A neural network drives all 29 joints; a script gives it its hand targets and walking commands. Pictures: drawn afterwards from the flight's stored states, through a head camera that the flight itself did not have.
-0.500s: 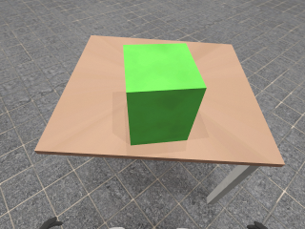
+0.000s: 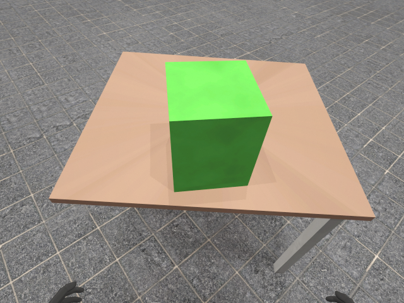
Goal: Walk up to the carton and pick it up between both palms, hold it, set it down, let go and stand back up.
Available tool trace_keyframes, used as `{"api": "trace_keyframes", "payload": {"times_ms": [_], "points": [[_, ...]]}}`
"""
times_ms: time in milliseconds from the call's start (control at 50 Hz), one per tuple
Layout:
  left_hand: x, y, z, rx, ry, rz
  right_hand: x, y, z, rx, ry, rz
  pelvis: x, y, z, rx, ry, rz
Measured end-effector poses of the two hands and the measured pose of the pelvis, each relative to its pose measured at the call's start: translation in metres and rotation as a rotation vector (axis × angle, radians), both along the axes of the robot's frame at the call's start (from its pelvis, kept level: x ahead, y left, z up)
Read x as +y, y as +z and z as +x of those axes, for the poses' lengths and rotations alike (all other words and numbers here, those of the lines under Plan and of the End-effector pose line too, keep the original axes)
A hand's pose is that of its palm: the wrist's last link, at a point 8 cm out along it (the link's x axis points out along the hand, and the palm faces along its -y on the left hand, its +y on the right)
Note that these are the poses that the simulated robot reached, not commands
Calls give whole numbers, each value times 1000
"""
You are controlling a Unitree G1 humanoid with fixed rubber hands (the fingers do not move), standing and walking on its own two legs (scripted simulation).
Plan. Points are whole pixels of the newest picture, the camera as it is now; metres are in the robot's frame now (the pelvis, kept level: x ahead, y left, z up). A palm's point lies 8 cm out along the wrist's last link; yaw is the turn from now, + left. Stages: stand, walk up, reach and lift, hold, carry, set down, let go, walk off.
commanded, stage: walk up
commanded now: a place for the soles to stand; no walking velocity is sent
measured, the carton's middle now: (209, 127) +0.51 -0.01 +0.04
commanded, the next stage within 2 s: reach and lift in 0.74 s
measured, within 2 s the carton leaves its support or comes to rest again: neither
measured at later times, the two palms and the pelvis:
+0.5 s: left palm out of the picture +0.10 +0.29 -0.09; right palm out of the picture +0.09 -0.30 -0.07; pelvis +0.00 +0.00 +0.00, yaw +0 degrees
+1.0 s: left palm (66, 282) +0.17 +0.27 -0.07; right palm out of the picture +0.11 -0.32 -0.07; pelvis -0.01 -0.02 +0.00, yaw -1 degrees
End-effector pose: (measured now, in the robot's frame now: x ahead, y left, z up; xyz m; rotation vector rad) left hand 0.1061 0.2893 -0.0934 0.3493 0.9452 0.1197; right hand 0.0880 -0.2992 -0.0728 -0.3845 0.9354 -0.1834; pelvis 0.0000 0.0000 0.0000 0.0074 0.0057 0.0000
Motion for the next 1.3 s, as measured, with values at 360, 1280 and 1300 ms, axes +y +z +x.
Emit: {"api": "trace_keyframes", "payload": {"times_ms": [360,1280,1300], "points": [[1,1,-1,-6,-1,-1,1,0,-1,-6,3,2,1,0,-2,-3,2,1],[-34,54,36,-117,15,13,-13,36,37,-268,112,44,-20,20,-21,-74,-11,10],[-34,55,34,-127,22,12,-12,37,37,-275,110,51,-20,21,-22,-76,-11,11]]}}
